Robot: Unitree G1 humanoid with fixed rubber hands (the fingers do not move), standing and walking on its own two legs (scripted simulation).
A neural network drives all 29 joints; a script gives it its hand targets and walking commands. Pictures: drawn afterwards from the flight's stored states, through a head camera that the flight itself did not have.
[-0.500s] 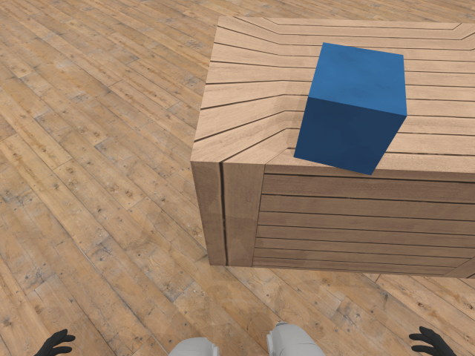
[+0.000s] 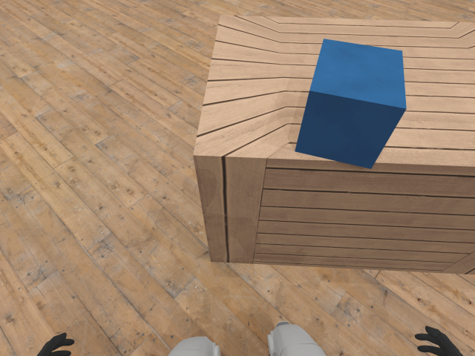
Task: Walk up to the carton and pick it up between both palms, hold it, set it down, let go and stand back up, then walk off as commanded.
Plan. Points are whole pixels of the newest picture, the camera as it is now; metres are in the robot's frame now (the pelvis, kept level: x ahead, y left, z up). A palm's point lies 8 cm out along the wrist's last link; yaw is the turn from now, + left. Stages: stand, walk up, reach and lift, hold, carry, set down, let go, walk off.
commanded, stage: walk up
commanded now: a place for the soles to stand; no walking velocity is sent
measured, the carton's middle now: (346, 102) +0.65 -0.25 +0.04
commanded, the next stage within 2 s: none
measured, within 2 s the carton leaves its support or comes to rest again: neither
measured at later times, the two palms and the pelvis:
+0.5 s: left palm out of the picture +0.09 +0.31 -0.06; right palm out of the picture +0.10 -0.35 -0.08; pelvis +0.00 -0.02 +0.00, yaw +0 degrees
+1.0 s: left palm out of the picture +0.09 +0.31 -0.07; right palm out of the picture +0.09 -0.35 -0.07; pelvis +0.00 -0.02 +0.01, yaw +0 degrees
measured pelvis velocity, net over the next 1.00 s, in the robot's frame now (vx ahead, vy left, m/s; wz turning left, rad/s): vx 0.00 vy -0.02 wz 0.00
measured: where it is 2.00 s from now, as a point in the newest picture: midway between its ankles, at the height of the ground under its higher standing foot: outside the picture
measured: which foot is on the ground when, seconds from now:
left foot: down 0.00-1.00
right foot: up 0.00-0.32, down 0.34-0.62, up 0.64-0.86, down 0.88-1.00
